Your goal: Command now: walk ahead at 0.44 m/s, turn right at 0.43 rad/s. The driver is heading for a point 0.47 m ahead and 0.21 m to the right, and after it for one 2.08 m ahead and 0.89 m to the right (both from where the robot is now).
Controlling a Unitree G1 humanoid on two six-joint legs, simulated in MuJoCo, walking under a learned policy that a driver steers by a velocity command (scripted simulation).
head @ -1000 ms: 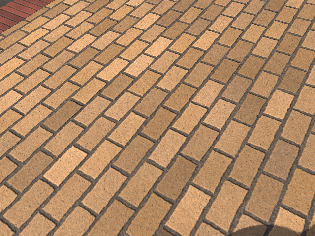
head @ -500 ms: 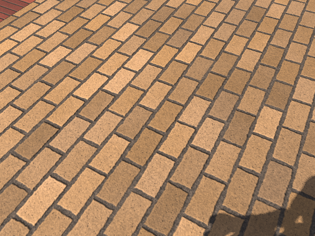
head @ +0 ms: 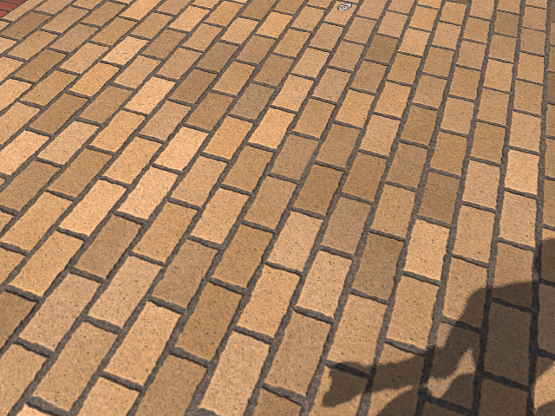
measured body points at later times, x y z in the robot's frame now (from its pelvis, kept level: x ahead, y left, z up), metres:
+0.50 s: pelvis +0.27 -0.07 +0.00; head +0.29 -0.09 +0.45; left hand +0.43 +0.18 -0.11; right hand +0.36 -0.38 -0.10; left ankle +0.41 +0.10 -0.67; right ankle +0.27 -0.13 -0.74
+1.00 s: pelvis +0.45 -0.07 -0.01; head +0.49 -0.09 +0.44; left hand +0.73 +0.09 -0.10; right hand +0.44 -0.38 -0.11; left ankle +0.58 -0.02 -0.74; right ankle +0.40 -0.20 -0.69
